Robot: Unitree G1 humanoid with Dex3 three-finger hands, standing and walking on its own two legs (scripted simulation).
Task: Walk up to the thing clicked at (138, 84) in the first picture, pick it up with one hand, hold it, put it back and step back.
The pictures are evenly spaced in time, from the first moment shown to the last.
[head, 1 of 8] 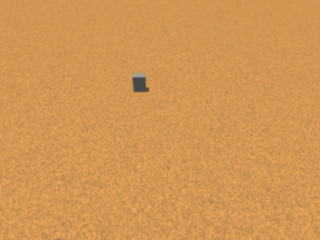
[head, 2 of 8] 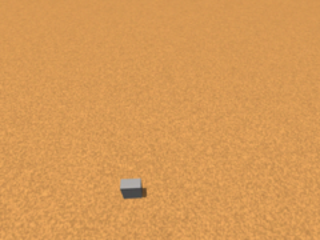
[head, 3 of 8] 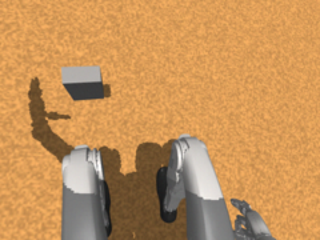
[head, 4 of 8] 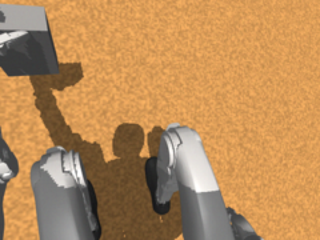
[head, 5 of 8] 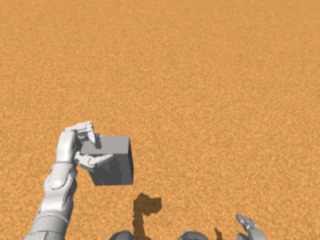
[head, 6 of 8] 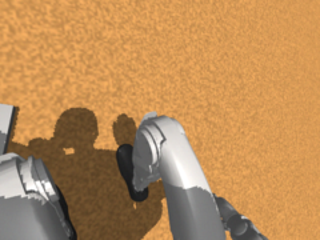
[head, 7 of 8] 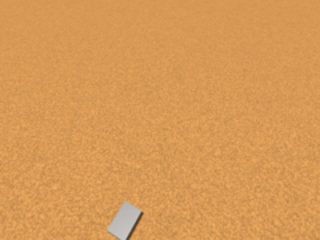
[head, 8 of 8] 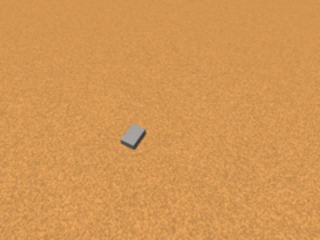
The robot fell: no
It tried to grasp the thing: yes
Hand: left
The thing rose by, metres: 0.60
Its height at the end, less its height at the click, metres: -0.06
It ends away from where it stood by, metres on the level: 0.19
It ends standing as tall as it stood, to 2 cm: no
